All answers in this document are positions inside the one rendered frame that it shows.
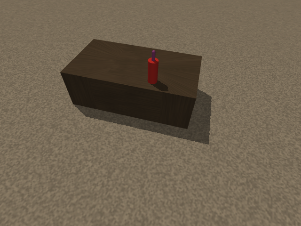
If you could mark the bottle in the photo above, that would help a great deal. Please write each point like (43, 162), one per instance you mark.
(152, 69)

